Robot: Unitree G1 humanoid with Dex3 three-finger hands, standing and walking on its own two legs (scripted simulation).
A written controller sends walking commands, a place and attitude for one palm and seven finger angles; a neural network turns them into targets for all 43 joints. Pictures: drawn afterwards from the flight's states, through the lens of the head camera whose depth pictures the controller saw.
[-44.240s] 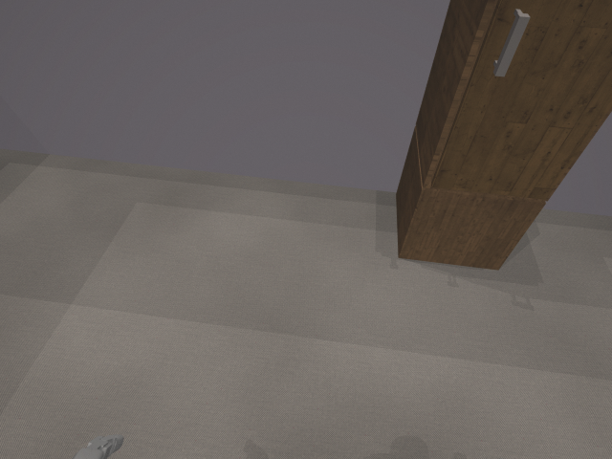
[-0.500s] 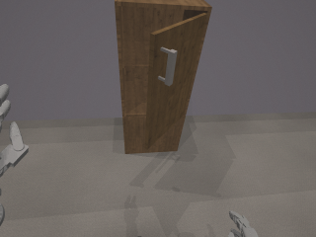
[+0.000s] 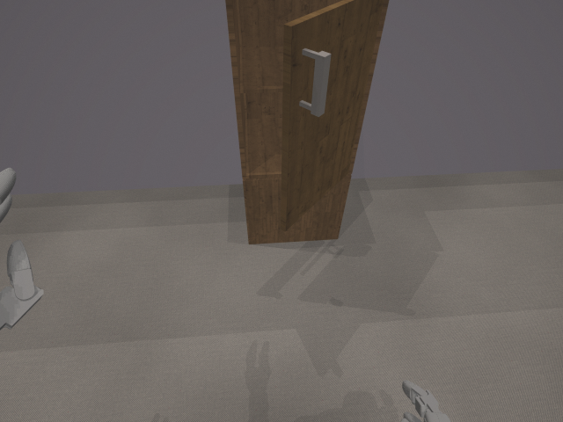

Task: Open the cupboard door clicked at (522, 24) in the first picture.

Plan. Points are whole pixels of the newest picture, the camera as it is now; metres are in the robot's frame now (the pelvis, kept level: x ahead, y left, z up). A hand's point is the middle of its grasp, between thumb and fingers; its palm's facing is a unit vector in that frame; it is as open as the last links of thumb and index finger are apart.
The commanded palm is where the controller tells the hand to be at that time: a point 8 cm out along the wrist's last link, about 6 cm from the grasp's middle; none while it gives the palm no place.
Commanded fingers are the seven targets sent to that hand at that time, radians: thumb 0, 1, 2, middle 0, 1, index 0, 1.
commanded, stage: stop stepping back and stand still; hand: left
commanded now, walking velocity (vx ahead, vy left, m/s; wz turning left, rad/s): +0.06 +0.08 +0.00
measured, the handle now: (312, 82) +0.74 -0.03 +0.14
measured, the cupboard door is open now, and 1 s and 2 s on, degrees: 45 45 45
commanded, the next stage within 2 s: let the arm hang, fingers relaxed in 0.80 s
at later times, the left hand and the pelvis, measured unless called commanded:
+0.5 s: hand (40, 274) +0.22 +0.26 +0.18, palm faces +0.41 -0.78 -0.46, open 7.4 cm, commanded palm +0.16 +0.31 +0.19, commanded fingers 0.00 0.90 0.90 -0.20 -0.30 -0.20 -0.30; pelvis +0.02 +0.01 +0.00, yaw +0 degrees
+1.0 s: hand (65, 322) +0.23 +0.30 +0.05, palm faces +0.21 -0.84 -0.50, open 7.4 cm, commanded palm none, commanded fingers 0.00 0.90 0.90 -0.20 -0.30 -0.20 -0.30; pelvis +0.02 +0.04 +0.00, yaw +1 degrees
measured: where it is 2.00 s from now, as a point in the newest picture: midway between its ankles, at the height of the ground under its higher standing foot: outside the picture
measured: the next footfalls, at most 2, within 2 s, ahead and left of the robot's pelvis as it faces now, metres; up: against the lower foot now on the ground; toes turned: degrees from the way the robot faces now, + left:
right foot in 0.04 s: +0.05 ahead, -0.09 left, +0.00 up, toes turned -5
left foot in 0.42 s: +0.12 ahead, +0.13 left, +0.00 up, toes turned +3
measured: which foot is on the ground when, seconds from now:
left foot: down 0.00-0.04, up 0.06-0.40, down 0.42-1.00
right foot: up 0.00-0.02, down 0.04-1.00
